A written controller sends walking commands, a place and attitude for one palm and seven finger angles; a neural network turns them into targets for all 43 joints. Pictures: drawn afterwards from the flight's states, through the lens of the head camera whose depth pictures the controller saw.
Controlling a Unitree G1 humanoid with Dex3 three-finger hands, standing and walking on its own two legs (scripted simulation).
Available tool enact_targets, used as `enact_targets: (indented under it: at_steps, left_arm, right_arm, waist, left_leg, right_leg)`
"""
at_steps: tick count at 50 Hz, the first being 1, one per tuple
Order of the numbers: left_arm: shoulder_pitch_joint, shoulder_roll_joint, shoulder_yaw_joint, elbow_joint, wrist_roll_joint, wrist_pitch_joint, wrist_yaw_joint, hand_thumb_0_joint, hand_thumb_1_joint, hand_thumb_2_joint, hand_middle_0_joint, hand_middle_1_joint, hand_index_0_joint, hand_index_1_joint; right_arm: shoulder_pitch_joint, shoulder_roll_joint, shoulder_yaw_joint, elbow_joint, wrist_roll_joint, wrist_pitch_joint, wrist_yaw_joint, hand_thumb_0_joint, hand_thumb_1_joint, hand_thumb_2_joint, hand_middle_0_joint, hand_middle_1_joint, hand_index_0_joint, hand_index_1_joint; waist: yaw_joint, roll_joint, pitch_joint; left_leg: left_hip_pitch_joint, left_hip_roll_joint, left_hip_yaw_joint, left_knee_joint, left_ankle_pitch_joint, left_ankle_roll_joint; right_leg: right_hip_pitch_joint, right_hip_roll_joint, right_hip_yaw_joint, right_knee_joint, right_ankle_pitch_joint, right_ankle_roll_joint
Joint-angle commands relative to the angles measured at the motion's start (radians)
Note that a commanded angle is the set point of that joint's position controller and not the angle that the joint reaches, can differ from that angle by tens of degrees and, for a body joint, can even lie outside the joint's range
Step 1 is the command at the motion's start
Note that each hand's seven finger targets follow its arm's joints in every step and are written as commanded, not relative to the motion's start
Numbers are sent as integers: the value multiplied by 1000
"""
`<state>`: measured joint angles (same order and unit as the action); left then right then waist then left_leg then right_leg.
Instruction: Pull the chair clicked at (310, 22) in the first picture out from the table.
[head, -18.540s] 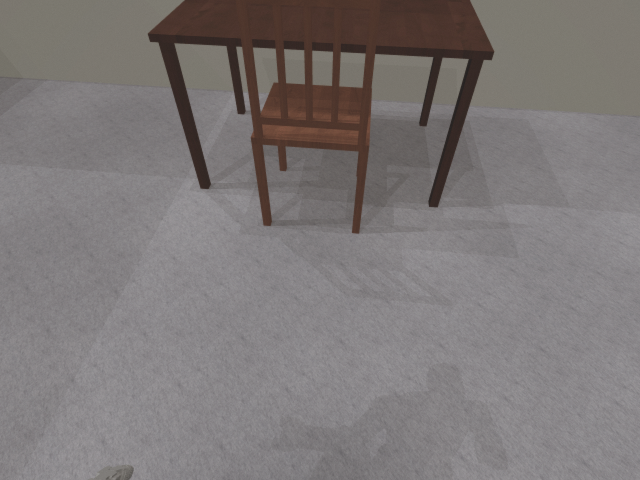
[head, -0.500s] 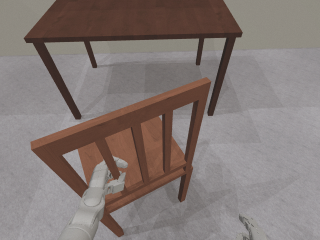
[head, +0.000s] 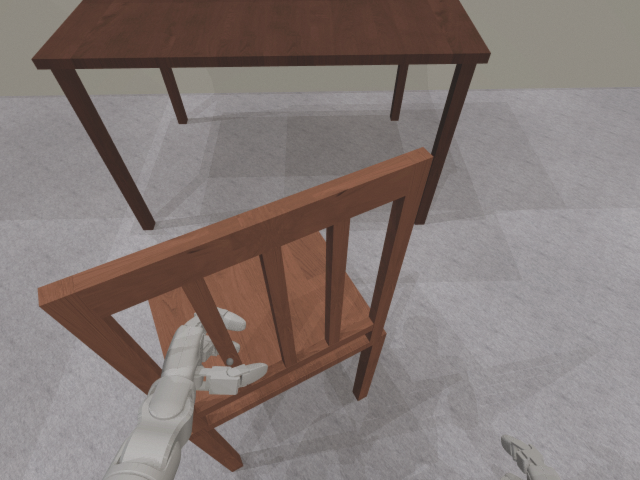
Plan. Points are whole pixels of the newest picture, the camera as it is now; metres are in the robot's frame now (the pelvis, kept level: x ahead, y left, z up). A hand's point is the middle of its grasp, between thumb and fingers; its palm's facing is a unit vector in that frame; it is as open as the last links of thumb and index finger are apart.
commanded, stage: open the thumb and straighten the fingers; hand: left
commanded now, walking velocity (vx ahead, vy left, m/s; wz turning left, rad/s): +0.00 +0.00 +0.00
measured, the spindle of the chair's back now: (281, 317) +0.34 +0.06 -0.04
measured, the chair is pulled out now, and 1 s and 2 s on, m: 0.58 0.58 0.58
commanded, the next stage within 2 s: draw the fingers out of the gap in 0.46 s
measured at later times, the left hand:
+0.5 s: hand (229, 367) +0.28 +0.13 -0.06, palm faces -0.05 -0.98 -0.20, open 17.2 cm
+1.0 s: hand (223, 424) +0.21 +0.13 -0.06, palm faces -0.04 -0.98 -0.21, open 17.5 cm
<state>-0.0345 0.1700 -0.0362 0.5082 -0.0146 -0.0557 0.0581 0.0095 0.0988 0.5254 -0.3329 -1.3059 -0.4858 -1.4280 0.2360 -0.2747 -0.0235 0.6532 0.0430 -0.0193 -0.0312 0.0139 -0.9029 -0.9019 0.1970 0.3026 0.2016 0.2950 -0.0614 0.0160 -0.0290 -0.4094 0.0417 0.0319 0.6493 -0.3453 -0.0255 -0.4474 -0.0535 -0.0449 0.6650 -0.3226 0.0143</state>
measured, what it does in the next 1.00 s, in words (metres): stands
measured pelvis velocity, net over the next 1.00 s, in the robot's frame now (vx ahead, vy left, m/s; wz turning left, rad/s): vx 0.00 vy -0.01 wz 0.04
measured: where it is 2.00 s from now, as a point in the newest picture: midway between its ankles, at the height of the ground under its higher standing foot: outside the picture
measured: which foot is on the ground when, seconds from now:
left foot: down 0.00-1.00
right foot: down 0.00-1.00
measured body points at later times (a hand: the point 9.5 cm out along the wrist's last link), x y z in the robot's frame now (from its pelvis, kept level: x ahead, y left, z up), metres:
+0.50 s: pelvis +0.01 -0.01 -0.02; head +0.06 -0.03 +0.43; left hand +0.28 +0.18 -0.04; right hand +0.15 -0.26 -0.13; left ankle -0.01 +0.14 -0.72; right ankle +0.01 -0.13 -0.72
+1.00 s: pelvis +0.00 -0.01 -0.03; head +0.05 -0.02 +0.42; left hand +0.20 +0.18 -0.05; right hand +0.17 -0.25 -0.12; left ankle -0.01 +0.14 -0.72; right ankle +0.01 -0.13 -0.72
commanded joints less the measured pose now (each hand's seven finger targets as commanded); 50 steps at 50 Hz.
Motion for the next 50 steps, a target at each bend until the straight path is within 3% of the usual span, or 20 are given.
enact_targets:
  at_steps: [1,2,4,9,11,12,16,17,20,21,23,27,28,31,33,35,38,42,46,50]
  left_arm:
    - [-143,89,43,-225,-10,-7,-5,0,-550,200,-375,-1087,-375,-1087]
    - [-162,110,58,-256,-11,-5,-5,0,-550,200,-350,-1015,-350,-1015]
    - [-129,85,38,-285,-10,4,-3,0,-550,200,-300,-870,-300,-870]
    - [-79,103,53,-346,-10,34,-1,0,-550,200,-175,-508,-175,-508]
    - [-73,105,48,-373,-11,45,-5,0,-550,200,-125,-363,-125,-363]
    - [-58,102,55,-304,-7,56,-6,0,-550,200,-100,-290,-100,-290]
    - [-91,128,71,-364,-5,54,-16,0,-550,200,0,0,0,0]
    - [-110,117,55,-372,-7,58,-17,0,-550,200,0,0,0,0]
    - [-64,155,99,-374,-13,67,-18,0,-550,200,0,0,0,0]
    - [-49,140,87,-369,-15,73,-22,0,-550,200,0,0,0,0]
    - [-72,164,97,-365,-11,79,-24,0,-550,200,0,0,0,0]
    - [-93,170,101,-388,-13,82,-23,0,-550,200,0,0,0,0]
    - [6,118,64,-345,-9,92,-28,0,-550,200,0,0,0,0]
    - [122,124,65,-415,-18,91,-25,0,-550,200,0,0,0,0]
    - [170,118,49,-458,-14,95,-22,0,-550,200,0,0,0,0]
    - [193,120,40,-528,-8,88,-12,0,-550,200,0,0,0,0]
    - [222,136,43,-586,-6,85,3,0,-550,200,0,0,0,0]
    - [244,106,-4,-656,-1,69,3,0,-550,200,0,0,0,0]
    - [318,107,-9,-668,-1,85,1,0,-550,200,0,0,0,0]
    - [382,115,-2,-696,4,99,-6,0,-550,200,0,0,0,0]
  right_arm:
    - [-47,-115,-37,-160,-2,-56,-10,0,-900,-900,200,300,200,300]
    - [-42,-118,-41,-161,-2,-59,-13,0,-900,-900,200,300,200,300]
    - [-35,-116,-41,-170,-5,-66,-18,0,-900,-900,200,300,200,300]
    - [-27,-119,-38,-183,-9,-77,-27,0,-900,-900,200,300,200,300]
    - [-30,-117,-35,-190,-8,-80,-29,0,-900,-900,200,300,200,300]
    - [-25,-119,-33,-183,-11,-78,-32,0,-900,-900,200,300,200,300]
    - [-24,-115,-30,-198,-11,-76,-37,0,-900,-900,200,300,200,300]
    - [-26,-112,-27,-201,-10,-78,-38,0,-900,-900,200,300,200,300]
    - [-19,-113,-27,-203,-11,-77,-42,0,-900,-900,200,300,200,300]
    - [-23,-112,-24,-210,-11,-77,-42,0,-900,-900,200,300,200,300]
    - [-24,-117,-23,-209,-10,-73,-46,0,-900,-900,200,300,200,300]
    - [-21,-115,-22,-214,-9,-72,-48,0,-900,-900,200,300,200,300]
    - [-23,-113,-25,-221,-12,-74,-45,0,-900,-900,200,300,200,300]
    - [-28,-112,-27,-248,-8,-78,-35,0,-900,-900,200,300,200,300]
    - [-37,-110,-25,-264,-7,-81,-34,0,-900,-900,200,300,200,300]
    - [-39,-106,-27,-275,-7,-87,-37,0,-900,-900,200,300,200,300]
    - [-37,-107,-25,-278,-9,-99,-47,0,-900,-900,200,300,200,300]
    - [-28,-102,-21,-281,-10,-122,-56,0,-900,-900,200,300,200,300]
    - [-36,-101,-19,-288,-10,-131,-61,0,-900,-900,200,300,200,300]
    - [-48,-95,-17,-304,-9,-132,-67,0,-900,-900,200,300,200,300]
  waist:
    - [20,-20,-253]
    - [16,-18,-274]
    - [15,-37,-285]
    - [14,-59,-292]
    - [10,-51,-286]
    - [2,-72,-246]
    - [7,-39,-281]
    - [-2,-32,-281]
    - [10,-39,-305]
    - [11,-51,-293]
    - [3,-59,-277]
    - [4,-23,-284]
    - [13,-53,-276]
    - [30,-54,-304]
    - [29,-45,-282]
    - [28,-24,-280]
    - [15,-44,-257]
    - [1,-15,-247]
    - [4,-54,-245]
    - [15,-39,-239]
  left_leg:
    - [21,-13,-1,-33,205,38]
    - [28,-11,-3,-22,215,37]
    - [27,-10,-9,-7,239,37]
    - [8,-12,-13,24,260,38]
    - [8,-12,-14,33,261,37]
    - [-26,-16,-11,48,236,38]
    - [-26,-22,-12,64,226,39]
    - [-25,-23,-13,70,219,41]
    - [-35,-25,-12,79,233,41]
    - [-47,-26,-13,78,224,41]
    - [-63,-27,-14,84,205,44]
    - [-55,-29,-16,85,202,42]
    - [-67,-27,-14,89,211,41]
    - [-75,-26,-12,92,222,38]
    - [-87,-27,-9,95,213,38]
    - [-81,-27,-10,96,202,38]
    - [-94,-29,-16,111,189,42]
    - [-81,-32,-29,122,167,42]
    - [-105,-36,-33,135,135,44]
    - [-116,-39,-33,141,123,45]
  right_leg:
    - [94,2,-18,-25,260,-22]
    - [89,3,-15,-16,266,-21]
    - [81,5,-23,1,280,-20]
    - [68,5,-25,26,306,-15]
    - [56,5,-24,32,308,-14]
    - [27,7,-26,39,292,-11]
    - [23,5,-20,51,276,-11]
    - [15,4,-18,50,270,-9]
    - [43,3,-14,57,300,-9]
    - [41,2,-18,58,293,-8]
    - [32,3,-12,53,275,-6]
    - [22,2,-14,58,263,-9]
    - [25,4,-17,61,272,-9]
    - [49,-1,-16,70,299,-11]
    - [42,-1,-17,70,288,-12]
    - [25,-1,-17,74,266,-12]
    - [5,2,-16,74,251,-9]
    - [-43,5,-26,87,201,-10]
    - [-52,5,-26,86,169,-6]
    - [-59,5,-26,92,147,-9]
